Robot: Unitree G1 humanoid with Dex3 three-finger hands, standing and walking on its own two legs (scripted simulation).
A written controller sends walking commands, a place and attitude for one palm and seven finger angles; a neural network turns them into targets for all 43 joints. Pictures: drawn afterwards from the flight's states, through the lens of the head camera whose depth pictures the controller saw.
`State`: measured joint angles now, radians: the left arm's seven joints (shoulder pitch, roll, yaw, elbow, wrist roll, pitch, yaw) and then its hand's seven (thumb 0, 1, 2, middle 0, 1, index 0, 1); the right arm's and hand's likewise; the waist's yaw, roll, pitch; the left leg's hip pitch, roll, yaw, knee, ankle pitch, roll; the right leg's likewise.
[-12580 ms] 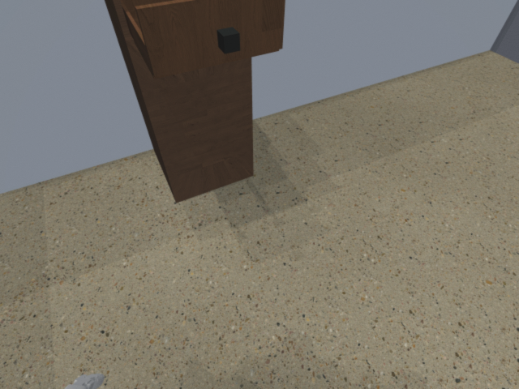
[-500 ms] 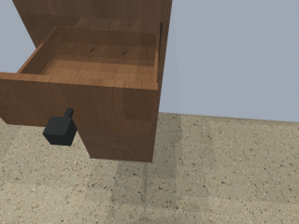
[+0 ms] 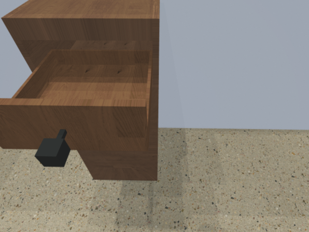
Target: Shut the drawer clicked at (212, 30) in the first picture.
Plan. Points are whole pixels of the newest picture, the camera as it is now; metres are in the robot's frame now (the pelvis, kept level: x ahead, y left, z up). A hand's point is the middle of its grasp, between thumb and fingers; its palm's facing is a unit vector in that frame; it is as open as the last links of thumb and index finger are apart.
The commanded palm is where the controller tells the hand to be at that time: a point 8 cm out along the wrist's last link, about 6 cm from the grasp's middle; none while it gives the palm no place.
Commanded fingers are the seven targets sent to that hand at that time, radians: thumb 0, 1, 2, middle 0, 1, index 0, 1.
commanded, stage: come to a stop and stand still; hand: left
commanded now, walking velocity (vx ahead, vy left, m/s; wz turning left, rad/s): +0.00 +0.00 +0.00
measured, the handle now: (57, 144) +0.27 +0.23 +0.13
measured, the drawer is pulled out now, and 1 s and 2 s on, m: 0.28 0.28 0.28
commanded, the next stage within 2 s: look again from close up in 0.96 s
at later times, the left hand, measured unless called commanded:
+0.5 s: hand out of the picture +0.02 +0.22 -0.16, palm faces +0.00 -0.97 -0.23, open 7.4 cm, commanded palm none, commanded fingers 0.00 0.90 0.90 -0.20 -0.30 -0.20 -0.30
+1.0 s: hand out of the picture -0.04 +0.23 -0.17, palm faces -0.01 -0.98 -0.20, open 7.4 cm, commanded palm none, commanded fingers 0.00 0.90 0.90 -0.20 -0.30 -0.20 -0.30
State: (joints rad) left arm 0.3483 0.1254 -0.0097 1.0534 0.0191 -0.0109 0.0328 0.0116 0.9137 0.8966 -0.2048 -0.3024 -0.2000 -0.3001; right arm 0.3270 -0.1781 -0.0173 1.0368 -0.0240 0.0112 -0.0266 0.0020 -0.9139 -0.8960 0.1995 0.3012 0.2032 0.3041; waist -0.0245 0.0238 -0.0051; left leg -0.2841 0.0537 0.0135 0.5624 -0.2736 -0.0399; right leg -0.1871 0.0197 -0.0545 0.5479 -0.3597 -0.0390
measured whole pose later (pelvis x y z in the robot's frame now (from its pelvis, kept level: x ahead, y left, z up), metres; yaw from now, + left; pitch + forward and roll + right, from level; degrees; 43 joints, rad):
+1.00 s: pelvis -0.03 +0.06 +0.01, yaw -1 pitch -2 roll +0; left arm 0.31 0.17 -0.01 1.10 0.02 0.00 0.04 0.01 0.91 0.90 -0.20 -0.30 -0.20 -0.30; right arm 0.24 -0.16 -0.01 1.14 -0.01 0.00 -0.01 0.00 -0.91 -0.90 0.20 0.30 0.20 0.30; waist 0.00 -0.01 0.05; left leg -0.21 -0.02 0.08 0.39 -0.16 0.05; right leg -0.14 -0.06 0.00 0.41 -0.24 0.05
